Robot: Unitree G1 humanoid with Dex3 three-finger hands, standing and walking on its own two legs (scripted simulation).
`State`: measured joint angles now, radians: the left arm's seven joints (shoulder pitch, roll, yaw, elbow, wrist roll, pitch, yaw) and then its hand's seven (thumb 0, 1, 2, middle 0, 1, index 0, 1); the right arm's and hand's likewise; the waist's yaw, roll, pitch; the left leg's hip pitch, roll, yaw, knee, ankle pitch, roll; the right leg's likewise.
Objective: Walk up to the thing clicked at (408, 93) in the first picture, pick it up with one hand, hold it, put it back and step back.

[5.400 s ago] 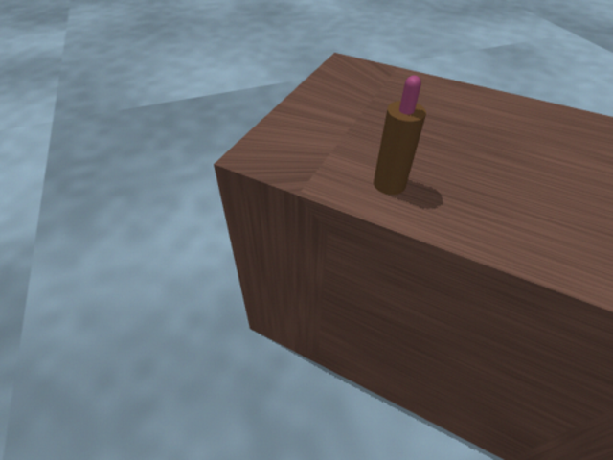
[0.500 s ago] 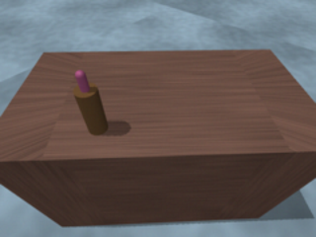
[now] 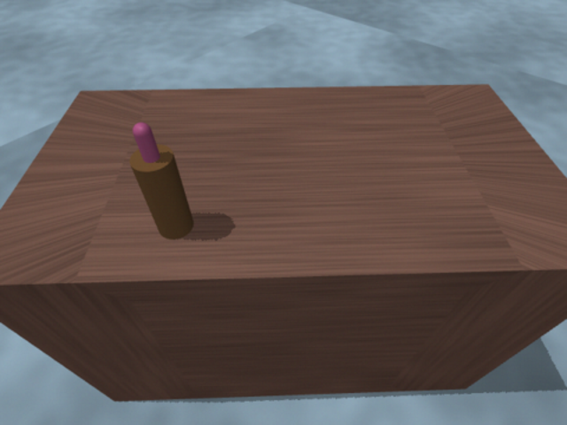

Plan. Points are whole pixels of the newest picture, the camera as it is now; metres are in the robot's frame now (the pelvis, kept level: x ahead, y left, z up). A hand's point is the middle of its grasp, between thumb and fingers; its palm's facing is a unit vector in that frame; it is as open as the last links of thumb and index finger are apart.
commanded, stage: stand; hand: left
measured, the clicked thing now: (160, 182) +0.47 +0.19 +0.08
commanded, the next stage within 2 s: rise first in 0.70 s
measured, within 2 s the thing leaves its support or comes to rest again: neither
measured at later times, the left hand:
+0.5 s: hand out of the picture +0.08 +0.26 -0.16, palm faces -0.03 -0.94 -0.35, open 7.4 cm
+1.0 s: hand out of the picture +0.17 +0.24 -0.13, palm faces +0.16 -0.94 -0.32, open 9.9 cm
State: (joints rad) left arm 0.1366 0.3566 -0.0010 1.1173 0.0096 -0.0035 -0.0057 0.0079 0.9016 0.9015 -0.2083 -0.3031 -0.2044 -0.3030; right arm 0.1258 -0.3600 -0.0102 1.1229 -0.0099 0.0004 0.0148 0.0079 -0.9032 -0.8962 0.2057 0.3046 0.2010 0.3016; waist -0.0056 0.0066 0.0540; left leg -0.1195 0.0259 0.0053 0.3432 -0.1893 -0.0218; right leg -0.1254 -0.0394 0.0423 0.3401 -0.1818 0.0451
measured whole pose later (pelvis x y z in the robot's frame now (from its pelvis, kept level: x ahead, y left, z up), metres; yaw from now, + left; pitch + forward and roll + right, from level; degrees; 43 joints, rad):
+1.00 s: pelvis +0.00 +0.00 -0.01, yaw +0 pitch +1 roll +0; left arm 0.05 0.30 0.08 0.87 -0.07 -0.08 0.06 0.01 0.61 0.61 -0.12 -0.15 -0.10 -0.16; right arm 0.05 -0.29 -0.08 0.92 0.07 -0.10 -0.06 0.01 -0.61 -0.60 0.10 0.15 0.10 0.14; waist 0.00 0.00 0.07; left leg -0.24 0.03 0.00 0.45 -0.23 -0.02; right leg -0.24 -0.04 0.04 0.44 -0.22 0.04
